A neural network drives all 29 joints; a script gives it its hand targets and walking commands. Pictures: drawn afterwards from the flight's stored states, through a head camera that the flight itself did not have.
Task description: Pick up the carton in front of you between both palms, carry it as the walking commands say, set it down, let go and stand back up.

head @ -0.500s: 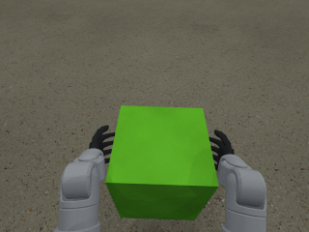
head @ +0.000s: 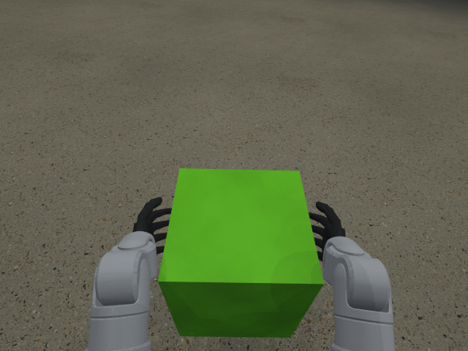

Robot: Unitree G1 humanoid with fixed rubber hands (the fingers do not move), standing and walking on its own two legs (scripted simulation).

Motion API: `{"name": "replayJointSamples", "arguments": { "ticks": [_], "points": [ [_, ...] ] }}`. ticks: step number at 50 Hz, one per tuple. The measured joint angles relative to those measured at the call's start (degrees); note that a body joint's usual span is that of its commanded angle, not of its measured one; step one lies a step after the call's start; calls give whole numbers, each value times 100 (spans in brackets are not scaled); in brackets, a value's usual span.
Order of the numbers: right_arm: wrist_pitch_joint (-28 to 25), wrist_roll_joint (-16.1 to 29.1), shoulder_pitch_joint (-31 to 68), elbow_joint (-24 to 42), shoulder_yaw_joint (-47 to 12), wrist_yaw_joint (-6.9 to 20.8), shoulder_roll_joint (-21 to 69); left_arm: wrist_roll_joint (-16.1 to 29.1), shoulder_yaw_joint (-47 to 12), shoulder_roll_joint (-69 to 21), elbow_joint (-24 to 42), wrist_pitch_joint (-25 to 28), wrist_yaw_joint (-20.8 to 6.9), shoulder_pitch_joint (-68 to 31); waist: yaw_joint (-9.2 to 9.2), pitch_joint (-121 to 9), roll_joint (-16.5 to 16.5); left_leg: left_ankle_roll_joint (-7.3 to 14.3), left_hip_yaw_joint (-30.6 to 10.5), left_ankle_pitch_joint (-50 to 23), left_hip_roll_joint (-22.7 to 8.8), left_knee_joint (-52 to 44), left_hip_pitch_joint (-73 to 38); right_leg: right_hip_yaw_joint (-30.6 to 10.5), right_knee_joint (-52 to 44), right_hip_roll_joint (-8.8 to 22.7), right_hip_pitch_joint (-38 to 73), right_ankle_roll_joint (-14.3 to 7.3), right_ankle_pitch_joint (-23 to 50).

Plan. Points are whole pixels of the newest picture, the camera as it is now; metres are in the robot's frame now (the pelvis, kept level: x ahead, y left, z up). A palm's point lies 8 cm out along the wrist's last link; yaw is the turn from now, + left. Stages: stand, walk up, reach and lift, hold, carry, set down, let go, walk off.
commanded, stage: carry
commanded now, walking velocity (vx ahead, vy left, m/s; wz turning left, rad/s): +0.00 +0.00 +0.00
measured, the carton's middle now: (237, 256) +0.29 +0.00 +0.01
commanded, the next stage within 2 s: hold in 1.46 s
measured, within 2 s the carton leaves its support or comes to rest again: neither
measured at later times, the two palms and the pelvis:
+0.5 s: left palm (151, 244) +0.29 +0.16 +0.03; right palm (318, 254) +0.29 -0.14 +0.03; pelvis +0.00 +0.01 +0.00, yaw -1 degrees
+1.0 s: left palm (150, 253) +0.27 +0.15 +0.04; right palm (326, 264) +0.27 -0.15 +0.04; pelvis -0.03 +0.01 +0.00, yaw -1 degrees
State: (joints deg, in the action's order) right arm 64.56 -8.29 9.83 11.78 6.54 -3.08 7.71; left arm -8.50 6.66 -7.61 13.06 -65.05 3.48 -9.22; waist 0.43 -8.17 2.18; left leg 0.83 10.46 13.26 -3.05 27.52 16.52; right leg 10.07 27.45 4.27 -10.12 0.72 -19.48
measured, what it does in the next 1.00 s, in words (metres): stands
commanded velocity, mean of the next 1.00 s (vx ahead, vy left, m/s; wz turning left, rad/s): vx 0.00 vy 0.00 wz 0.00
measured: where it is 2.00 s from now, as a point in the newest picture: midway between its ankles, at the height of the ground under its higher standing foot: outside the picture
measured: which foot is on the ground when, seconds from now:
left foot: down 0.00-1.00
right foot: down 0.00-1.00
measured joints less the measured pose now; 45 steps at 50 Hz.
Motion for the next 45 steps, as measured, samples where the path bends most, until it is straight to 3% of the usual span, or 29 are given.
{"name": "replayJointSamples", "arguments": {
  "ticks": [5, 13, 26, 45],
  "points": [
    [-403, -115, -59, -536, 43, 66, -7, -115, 24, -5, -589, 367, -57, -29, -3, 40, -64, 54, 52, 194, 29, 184, 46, -56, 121, 61, -36, 80, -120],
    [-1163, -201, -162, -881, 19, 100, -19, -212, 1, 3, -997, 1166, -145, 51, -82, 229, -156, 94, 80, 318, 17, 385, 154, -93, 270, 82, -134, 109, -193],
    [-2515, -671, 507, -2573, 594, 304, 96, -655, 554, -99, -2649, 2558, -319, -533, -40, 257, -171, 93, 70, 149, -9, 274, 100, -79, 198, 40, -96, 62, -51],
    [-2257, -599, 367, -2198, 448, 283, 66, -581, 406, -77, -2300, 2291, -303, -430, -56, 264, -194, 83, 42, -84, -43, 140, 171, -49, 146, -10, -198, -5, 119]
  ]
}}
